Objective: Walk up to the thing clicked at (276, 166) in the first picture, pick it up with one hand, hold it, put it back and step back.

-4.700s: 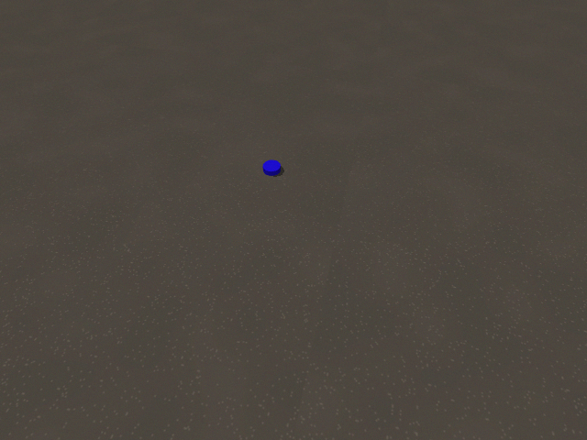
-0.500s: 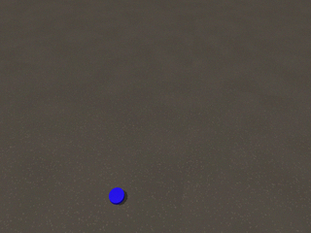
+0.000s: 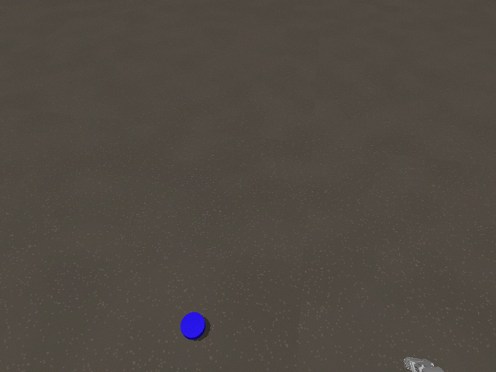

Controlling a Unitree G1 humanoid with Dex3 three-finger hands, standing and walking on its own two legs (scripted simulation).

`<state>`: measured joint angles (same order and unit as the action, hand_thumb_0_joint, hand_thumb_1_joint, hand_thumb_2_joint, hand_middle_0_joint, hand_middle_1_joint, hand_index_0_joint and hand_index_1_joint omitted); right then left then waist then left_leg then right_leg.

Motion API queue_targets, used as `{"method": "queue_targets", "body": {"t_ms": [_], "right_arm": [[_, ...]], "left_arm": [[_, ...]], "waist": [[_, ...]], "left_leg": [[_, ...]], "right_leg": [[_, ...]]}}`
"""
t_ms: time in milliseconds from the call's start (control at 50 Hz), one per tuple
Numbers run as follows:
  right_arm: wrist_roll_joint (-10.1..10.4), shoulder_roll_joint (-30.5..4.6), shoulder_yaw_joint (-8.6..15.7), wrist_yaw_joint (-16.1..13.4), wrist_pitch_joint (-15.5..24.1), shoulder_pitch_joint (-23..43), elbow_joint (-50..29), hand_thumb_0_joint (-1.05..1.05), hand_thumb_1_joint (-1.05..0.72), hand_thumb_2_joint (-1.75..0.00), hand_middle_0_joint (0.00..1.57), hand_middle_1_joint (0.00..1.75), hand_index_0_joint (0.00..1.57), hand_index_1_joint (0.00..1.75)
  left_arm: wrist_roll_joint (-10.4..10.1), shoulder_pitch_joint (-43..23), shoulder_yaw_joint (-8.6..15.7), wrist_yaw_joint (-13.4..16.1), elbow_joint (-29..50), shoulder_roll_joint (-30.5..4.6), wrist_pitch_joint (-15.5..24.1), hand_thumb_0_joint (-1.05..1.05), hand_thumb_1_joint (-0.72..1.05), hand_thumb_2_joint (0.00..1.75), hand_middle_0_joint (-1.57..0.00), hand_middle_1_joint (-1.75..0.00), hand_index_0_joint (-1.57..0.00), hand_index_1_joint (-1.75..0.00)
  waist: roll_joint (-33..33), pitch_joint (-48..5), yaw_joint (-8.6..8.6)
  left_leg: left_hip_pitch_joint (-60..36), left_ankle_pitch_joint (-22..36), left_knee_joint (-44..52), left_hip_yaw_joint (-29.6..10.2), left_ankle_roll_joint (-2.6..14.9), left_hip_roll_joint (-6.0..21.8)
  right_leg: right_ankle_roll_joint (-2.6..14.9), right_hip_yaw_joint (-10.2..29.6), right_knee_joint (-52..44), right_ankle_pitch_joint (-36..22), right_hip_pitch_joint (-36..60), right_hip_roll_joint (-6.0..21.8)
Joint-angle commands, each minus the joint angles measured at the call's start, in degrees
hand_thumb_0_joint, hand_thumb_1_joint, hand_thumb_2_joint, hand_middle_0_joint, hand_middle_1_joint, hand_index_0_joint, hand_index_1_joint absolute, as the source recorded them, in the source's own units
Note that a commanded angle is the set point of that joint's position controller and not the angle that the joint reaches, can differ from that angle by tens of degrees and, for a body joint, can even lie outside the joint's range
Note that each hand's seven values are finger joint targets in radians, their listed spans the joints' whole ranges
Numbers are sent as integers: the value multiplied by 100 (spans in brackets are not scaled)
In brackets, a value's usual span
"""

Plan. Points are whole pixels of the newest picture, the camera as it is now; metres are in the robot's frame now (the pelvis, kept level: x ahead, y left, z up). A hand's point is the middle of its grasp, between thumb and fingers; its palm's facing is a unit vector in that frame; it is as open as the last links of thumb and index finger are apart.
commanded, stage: walk up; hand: left
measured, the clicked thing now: (193, 325) +0.41 +0.23 -0.77
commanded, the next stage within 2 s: stand in 0.72 s
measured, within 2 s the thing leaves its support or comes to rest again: neither
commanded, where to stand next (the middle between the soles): +0.02 +0.00 m, yaw +0 degrees
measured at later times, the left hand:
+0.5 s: hand out of the picture +0.09 +0.24 -0.16, palm faces -0.02 -0.94 -0.33, open 7.4 cm
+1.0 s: hand out of the picture +0.09 +0.25 -0.15, palm faces -0.03 -0.94 -0.34, open 7.4 cm
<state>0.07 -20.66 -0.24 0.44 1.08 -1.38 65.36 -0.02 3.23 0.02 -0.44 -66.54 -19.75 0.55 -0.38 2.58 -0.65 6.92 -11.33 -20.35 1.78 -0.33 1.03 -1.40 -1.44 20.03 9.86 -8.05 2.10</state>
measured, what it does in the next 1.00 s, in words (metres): stands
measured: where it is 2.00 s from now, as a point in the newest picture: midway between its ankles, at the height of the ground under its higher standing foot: outside the picture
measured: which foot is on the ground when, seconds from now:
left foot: down 0.00-1.00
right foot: down 0.00-1.00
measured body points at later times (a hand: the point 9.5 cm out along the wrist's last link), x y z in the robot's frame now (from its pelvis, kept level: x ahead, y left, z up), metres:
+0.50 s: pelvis +0.01 +0.00 +0.00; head +0.01 +0.00 +0.45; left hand +0.10 +0.29 -0.13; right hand +0.07 -0.31 -0.13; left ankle +0.00 +0.12 -0.75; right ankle +0.01 -0.13 -0.75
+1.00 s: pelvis +0.00 -0.01 +0.00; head +0.01 -0.01 +0.45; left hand +0.09 +0.29 -0.13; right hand +0.09 -0.31 -0.13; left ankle +0.00 +0.12 -0.75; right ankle +0.01 -0.13 -0.75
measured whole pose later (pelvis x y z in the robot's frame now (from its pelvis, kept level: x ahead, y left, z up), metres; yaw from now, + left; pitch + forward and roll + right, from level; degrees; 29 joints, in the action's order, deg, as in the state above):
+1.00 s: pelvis +0.00 -0.01 +0.00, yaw +0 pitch -2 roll +0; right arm -0.4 -19.8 0.1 0.5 0.3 -4.0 66.0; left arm 0.4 4.8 0.1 -0.1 -65.4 -19.8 0.4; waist -0.1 2.9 0.4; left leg 5.0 -10.0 -17.0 1.9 -0.9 1.4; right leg -1.0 -1.4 17.5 8.9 -6.6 1.7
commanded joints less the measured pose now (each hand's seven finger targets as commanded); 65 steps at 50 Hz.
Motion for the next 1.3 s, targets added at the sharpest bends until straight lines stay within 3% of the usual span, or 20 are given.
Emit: {"method": "queue_targets", "body": {"t_ms": [0, 120, 280, 640, 760, 1000, 1280], "right_arm": [[-16, -1219, 260, -70, 124, 216, -272, 0, -90, -90, 20, 30, 20, 30], [-40, -1229, 271, -74, 119, 147, -233, 0, -90, -90, 20, 30, 20, 30], [-37, -1192, 268, -88, 119, 31, -234, 0, -90, -90, 20, 30, 20, 30], [-60, -1182, 276, -98, 115, -153, -247, 0, -90, -90, 20, 30, 20, 30], [-54, -1178, 286, -97, 82, -68, -272, 0, -90, -90, 20, 30, 20, 30], [-58, -1127, 267, -50, 41, -23, -272, 0, -90, -90, 20, 30, 20, 30], [-63, -1127, 244, -64, 57, -146, -272, 0, -90, -90, 20, 30, 20, 30]], "left_arm": [[23, -283, 229, 54, 256, -1226, 125, 0, 90, 90, -20, -30, -20, -30], [48, -304, 251, 52, 281, -1211, 110, 0, 90, 90, -20, -30, -20, -30], [44, -246, 279, 59, 300, -1195, 97, 0, 90, 90, -20, -30, -20, -30], [63, -277, 295, 49, 373, -1180, 63, 0, 90, 90, -20, -30, -20, -30], [32, -182, 240, 87, 426, -1196, 116, 0, 90, 90, -20, -30, -20, -30], [38, -102, 200, 94, 455, -1259, 133, 0, 90, 90, -20, -30, -20, -30], [36, -34, 204, 88, 476, -1305, 124, 0, 90, 90, -20, -30, -20, -30]], "waist": [[92, -545, 53], [67, -517, 68], [62, -548, 56], [79, -463, 105], [25, -541, 94], [67, -421, 106], [89, -427, 80]], "left_leg": [[-153, 1027, 391, -478, 137, 684], [-87, 727, 519, -485, 126, 670], [-179, 893, 484, -460, 120, 672], [-34, 693, 542, -484, 128, 638], [-327, 1343, 504, -487, 69, 755], [-216, 745, 588, -479, 65, 702], [-212, 848, 615, -505, 69, 732]], "right_leg": [[173, 458, -363, -939, 212, 585], [184, 458, -445, -713, 302, 557], [196, 465, -406, -794, 278, 531], [199, 498, -366, -734, 292, 502], [200, 503, -370, -1130, 269, 590], [192, 519, -538, -640, 197, 583], [224, 503, -456, -756, 253, 596]]}}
